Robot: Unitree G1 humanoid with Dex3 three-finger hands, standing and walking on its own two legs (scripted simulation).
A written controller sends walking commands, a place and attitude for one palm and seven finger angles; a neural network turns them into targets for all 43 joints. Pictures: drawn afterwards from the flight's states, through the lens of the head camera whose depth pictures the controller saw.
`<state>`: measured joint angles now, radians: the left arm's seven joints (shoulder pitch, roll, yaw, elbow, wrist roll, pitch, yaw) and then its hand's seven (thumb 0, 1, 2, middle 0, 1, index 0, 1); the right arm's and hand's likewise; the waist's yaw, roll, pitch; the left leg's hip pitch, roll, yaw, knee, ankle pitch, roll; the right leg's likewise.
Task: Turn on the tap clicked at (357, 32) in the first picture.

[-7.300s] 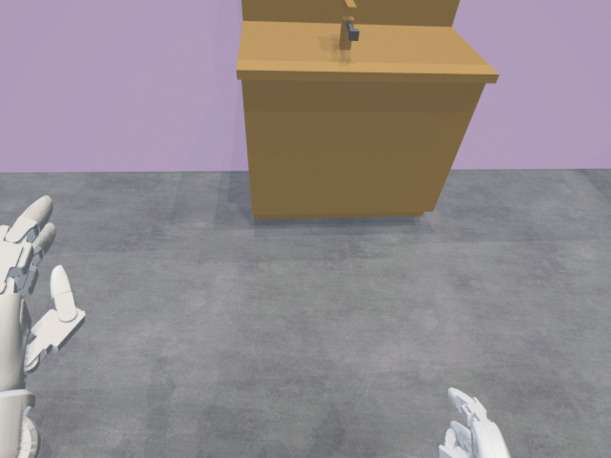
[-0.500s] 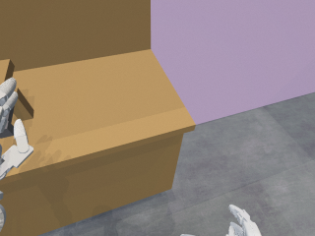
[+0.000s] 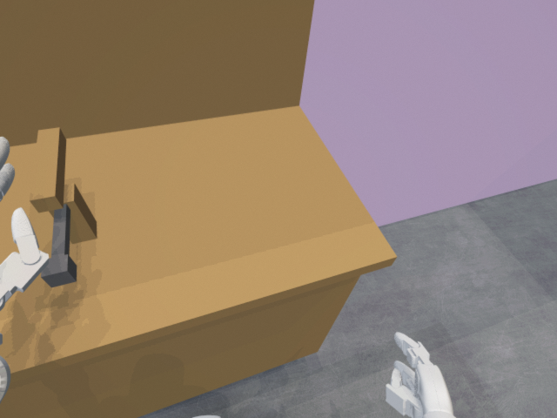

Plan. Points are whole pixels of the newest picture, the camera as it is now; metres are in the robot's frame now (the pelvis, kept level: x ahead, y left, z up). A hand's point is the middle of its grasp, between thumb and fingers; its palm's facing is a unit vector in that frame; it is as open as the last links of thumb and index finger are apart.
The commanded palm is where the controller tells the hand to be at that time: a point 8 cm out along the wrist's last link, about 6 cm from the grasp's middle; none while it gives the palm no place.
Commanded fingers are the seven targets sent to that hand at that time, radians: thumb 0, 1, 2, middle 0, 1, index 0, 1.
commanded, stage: come to a stop and stand still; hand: left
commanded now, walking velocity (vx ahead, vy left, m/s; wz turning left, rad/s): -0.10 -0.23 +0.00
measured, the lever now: (59, 270) +0.26 +0.30 +0.08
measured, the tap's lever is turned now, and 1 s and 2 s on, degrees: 0 0 0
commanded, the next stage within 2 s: look again from close up in 1.04 s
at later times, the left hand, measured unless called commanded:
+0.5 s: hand (50, 272) +0.22 +0.25 +0.16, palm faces +0.42 -0.86 -0.30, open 7.4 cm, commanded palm +0.16 +0.29 +0.18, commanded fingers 0.00 0.90 0.90 -0.20 -0.30 -0.20 -0.30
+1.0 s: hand (65, 241) +0.25 +0.25 +0.16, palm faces +0.40 -0.85 -0.34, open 7.4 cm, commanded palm +0.19 +0.29 +0.18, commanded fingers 0.00 0.90 0.90 -0.20 -0.30 -0.20 -0.30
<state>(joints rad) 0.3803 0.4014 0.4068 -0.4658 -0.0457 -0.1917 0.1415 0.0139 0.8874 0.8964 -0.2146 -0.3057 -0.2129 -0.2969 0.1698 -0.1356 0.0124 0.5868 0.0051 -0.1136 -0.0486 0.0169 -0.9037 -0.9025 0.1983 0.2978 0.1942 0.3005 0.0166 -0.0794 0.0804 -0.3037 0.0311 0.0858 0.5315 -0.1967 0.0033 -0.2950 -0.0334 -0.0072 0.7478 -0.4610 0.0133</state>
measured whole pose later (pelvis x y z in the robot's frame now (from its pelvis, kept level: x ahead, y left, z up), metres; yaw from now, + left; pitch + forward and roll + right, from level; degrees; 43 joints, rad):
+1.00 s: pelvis +0.03 +0.01 +0.01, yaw +0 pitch +0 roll -1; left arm 0.44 0.34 0.31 -0.49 -0.06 -0.10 0.15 0.02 0.89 0.90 -0.21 -0.31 -0.21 -0.30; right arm 0.16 -0.19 0.03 0.58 0.02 -0.06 -0.06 0.02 -0.90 -0.90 0.20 0.30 0.20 0.30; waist 0.03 0.00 0.02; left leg -0.25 0.04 0.06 0.47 -0.21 0.01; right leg -0.11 0.03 -0.06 0.39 -0.28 -0.03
